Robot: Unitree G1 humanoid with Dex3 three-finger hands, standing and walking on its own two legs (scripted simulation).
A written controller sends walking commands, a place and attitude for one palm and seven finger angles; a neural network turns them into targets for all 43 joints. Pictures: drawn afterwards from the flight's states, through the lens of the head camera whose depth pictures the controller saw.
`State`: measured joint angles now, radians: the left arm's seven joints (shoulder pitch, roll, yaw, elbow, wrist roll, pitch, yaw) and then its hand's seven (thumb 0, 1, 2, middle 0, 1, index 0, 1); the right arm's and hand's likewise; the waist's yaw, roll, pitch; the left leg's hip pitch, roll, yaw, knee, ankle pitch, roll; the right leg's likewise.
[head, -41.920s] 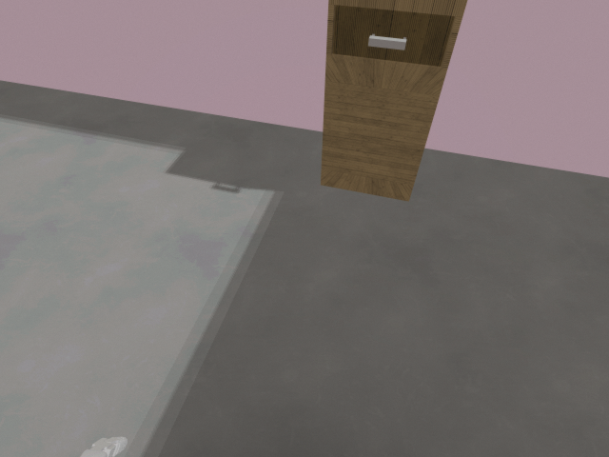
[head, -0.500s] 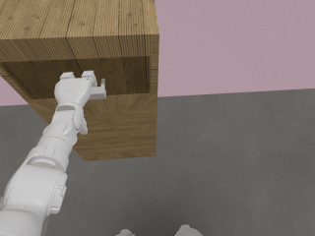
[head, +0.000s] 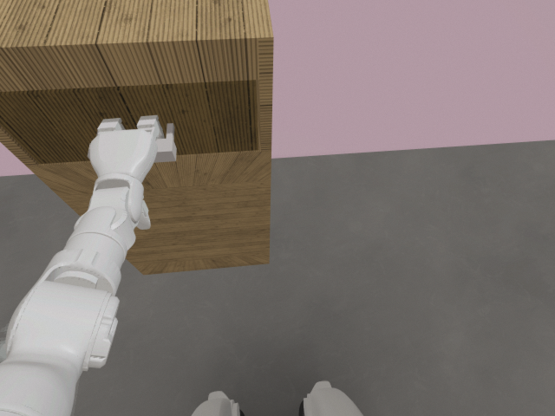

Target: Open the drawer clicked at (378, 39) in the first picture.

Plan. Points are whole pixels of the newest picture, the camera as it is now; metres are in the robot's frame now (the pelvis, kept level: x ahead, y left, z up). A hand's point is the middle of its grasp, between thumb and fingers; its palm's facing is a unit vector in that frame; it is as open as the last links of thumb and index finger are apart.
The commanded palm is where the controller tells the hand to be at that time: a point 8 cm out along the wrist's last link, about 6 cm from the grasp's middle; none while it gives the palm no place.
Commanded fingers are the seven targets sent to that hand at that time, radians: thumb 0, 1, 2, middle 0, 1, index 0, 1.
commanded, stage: lower the fingers behind the handle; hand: left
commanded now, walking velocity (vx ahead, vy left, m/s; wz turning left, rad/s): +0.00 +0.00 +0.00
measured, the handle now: (135, 141) +0.54 +0.19 +0.02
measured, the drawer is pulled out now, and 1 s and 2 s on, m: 0.00 0.00 0.04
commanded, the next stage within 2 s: close the thumb around the handle in 0.22 s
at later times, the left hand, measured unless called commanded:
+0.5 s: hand (136, 172) +0.49 +0.19 +0.00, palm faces -0.07 -0.04 -1.00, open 13.0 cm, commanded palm +0.47 +0.19 +0.06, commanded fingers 0.00 0.06 0.54 -0.34 -1.26 -0.34 -1.26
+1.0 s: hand (138, 175) +0.49 +0.19 +0.00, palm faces -0.06 -0.03 -1.00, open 6.0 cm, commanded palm +0.47 +0.19 +0.06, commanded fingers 0.00 0.90 0.90 -0.40 -1.35 -0.40 -1.35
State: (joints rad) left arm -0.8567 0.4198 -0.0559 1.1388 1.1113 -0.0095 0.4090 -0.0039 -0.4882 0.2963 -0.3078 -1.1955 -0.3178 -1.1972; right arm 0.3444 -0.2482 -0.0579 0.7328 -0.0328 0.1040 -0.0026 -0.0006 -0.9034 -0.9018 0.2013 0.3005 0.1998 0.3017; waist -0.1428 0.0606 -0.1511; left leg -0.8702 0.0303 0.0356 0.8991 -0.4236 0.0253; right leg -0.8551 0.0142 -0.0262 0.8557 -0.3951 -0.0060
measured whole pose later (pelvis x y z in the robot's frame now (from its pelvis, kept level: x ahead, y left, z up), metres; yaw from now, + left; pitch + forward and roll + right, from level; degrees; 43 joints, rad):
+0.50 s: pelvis +0.00 +0.00 +0.00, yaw +0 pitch +23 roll -2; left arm -0.84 0.43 -0.05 1.11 1.10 -0.02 0.39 0.00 -0.35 0.35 -0.32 -1.21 -0.33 -1.21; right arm 0.35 -0.25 -0.06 0.72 -0.03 0.10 -0.01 0.00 -0.90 -0.90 0.20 0.30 0.20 0.30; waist -0.14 0.06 -0.15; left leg -0.86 0.03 0.04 0.89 -0.42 0.03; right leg -0.85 0.02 -0.02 0.84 -0.39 0.00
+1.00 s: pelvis +0.00 +0.00 +0.00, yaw +0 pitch +22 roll -2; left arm -0.82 0.41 -0.05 1.10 1.11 -0.02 0.40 -0.01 0.65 0.77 -0.35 -1.33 -0.40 -1.33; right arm 0.34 -0.25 -0.06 0.72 -0.03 0.10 0.00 0.00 -0.90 -0.90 0.20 0.30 0.20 0.30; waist -0.14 0.06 -0.15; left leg -0.84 0.03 0.04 0.89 -0.42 0.03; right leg -0.83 0.02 -0.02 0.84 -0.39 0.00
